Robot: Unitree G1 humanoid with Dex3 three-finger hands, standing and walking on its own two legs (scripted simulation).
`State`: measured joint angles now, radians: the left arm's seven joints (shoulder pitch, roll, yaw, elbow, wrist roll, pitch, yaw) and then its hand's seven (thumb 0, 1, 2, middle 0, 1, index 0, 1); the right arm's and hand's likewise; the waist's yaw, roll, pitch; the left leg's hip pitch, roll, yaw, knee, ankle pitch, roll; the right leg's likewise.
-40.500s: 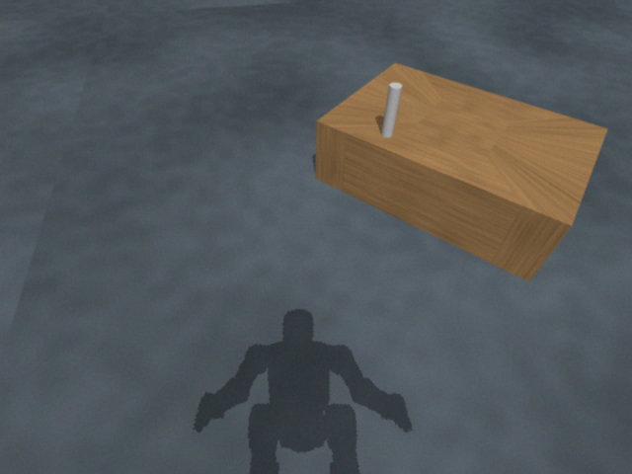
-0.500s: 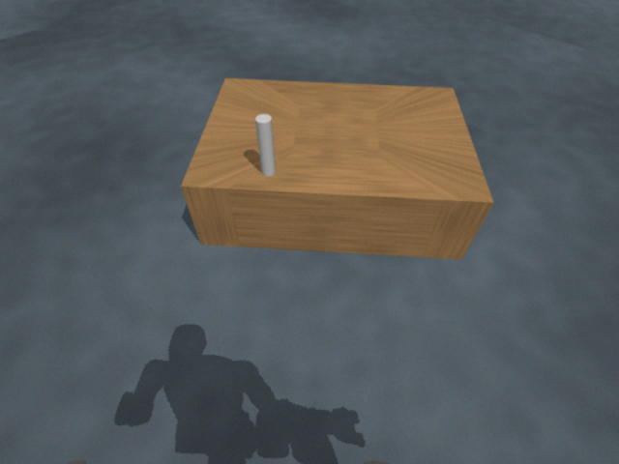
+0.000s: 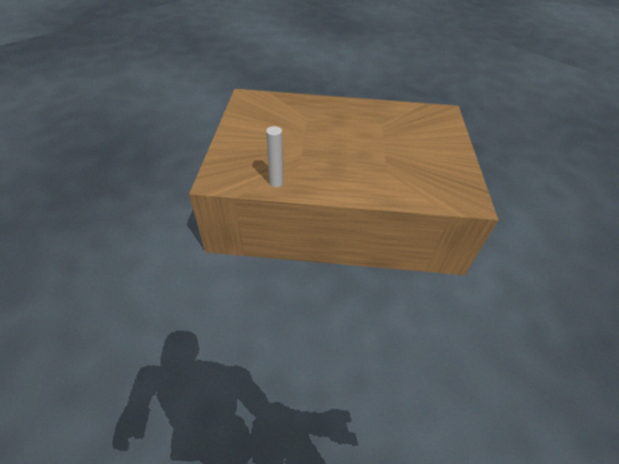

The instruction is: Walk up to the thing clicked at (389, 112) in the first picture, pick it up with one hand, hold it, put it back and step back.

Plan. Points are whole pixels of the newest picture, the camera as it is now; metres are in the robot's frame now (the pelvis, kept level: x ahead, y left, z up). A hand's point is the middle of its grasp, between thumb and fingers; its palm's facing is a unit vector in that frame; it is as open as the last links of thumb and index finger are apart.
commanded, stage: step back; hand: left
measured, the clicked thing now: (275, 158) +1.08 +0.13 -0.32
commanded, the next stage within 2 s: stand in 0.32 s
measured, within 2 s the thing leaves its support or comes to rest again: neither
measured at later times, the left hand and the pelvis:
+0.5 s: hand out of the picture +0.14 +0.25 -0.14, palm faces -0.01 -0.94 -0.35, open 7.4 cm; pelvis +0.03 +0.00 +0.01, yaw -1 degrees
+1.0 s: hand out of the picture +0.06 +0.25 -0.14, palm faces -0.02 -0.94 -0.34, open 7.4 cm; pelvis +0.00 -0.01 +0.02, yaw -1 degrees
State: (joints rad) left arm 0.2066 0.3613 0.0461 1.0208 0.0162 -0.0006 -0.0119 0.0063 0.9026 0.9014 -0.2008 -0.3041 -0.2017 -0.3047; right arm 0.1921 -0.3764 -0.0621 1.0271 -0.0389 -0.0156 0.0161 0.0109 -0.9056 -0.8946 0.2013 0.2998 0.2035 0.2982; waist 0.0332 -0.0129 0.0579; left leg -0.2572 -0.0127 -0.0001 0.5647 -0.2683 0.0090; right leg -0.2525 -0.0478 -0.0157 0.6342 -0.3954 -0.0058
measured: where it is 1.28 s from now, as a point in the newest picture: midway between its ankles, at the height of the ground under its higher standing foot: outside the picture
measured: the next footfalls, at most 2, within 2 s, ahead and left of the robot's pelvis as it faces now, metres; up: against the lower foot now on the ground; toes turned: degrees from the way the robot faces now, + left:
none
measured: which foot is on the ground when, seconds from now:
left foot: down 0.00-1.00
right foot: down 0.00-1.00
